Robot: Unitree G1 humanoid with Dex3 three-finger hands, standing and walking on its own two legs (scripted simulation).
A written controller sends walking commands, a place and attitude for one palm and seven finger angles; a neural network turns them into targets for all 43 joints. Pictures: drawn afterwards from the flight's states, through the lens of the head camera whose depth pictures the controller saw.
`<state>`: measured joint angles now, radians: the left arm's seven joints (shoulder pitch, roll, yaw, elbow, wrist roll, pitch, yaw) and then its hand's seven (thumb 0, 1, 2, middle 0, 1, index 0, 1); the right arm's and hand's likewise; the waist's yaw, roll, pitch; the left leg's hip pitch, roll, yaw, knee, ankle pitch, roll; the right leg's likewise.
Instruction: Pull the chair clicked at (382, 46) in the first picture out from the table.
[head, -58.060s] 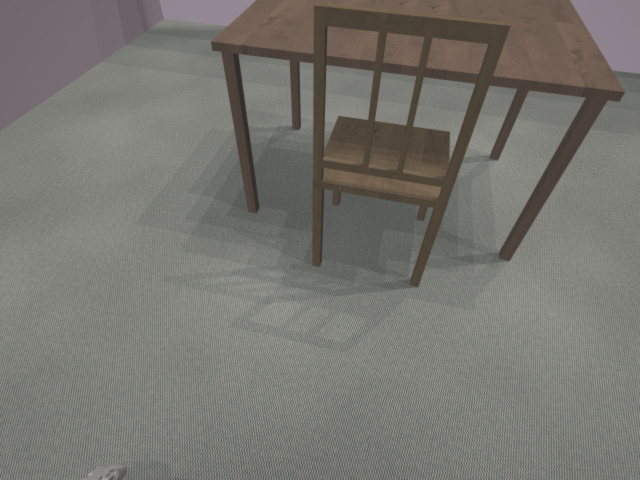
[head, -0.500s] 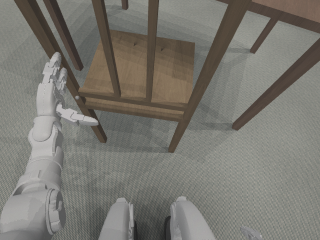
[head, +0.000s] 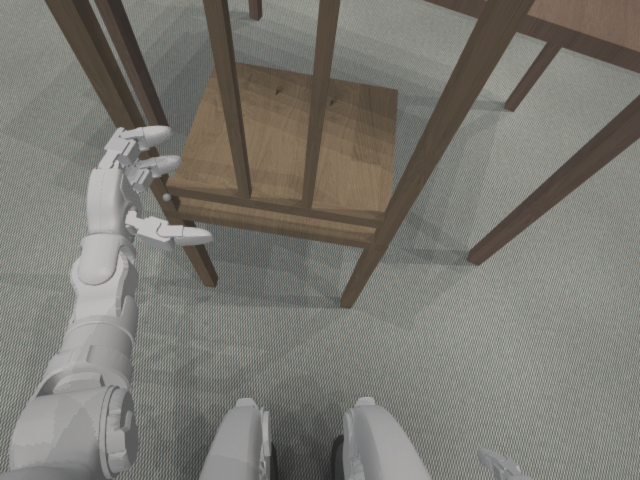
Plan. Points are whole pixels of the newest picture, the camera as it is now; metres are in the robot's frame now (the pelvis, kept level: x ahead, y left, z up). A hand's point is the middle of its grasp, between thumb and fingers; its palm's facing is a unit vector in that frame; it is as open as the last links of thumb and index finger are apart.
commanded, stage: hook a spindle and tug to test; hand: left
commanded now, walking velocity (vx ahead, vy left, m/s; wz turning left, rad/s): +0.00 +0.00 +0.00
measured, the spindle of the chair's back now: (233, 112) +0.54 +0.10 +0.07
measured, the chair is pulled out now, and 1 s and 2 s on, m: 0.12 0.12 0.12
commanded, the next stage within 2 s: open the thumb and straighten the fingers in 1.02 s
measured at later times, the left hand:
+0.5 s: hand (169, 201) +0.45 +0.18 +0.02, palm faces +0.05 -1.00 -0.03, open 4.7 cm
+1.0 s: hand (165, 232) +0.40 +0.18 +0.02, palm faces +0.04 -1.00 -0.02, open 4.4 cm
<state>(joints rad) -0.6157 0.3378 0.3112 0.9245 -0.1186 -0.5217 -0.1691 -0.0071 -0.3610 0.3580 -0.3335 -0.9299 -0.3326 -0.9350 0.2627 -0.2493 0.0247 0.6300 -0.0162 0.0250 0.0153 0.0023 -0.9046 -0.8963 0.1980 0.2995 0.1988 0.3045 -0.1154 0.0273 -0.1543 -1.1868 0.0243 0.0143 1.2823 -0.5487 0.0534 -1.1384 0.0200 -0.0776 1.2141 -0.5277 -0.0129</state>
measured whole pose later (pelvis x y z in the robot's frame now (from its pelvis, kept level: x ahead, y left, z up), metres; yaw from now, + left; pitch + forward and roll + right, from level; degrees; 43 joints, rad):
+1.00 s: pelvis +0.00 +0.00 +0.01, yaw +1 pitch +24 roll -3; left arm -0.41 0.27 0.25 0.73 -0.15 -0.50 -0.16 0.02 0.90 0.90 -0.50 -1.45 -0.50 -1.45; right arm 0.23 -0.25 0.02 0.61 0.00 0.00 0.01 0.00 -0.90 -0.90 0.20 0.30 0.20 0.30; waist -0.08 0.03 -0.16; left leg -1.14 0.02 0.01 1.26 -0.54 0.05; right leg -1.09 0.02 -0.08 1.20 -0.53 -0.02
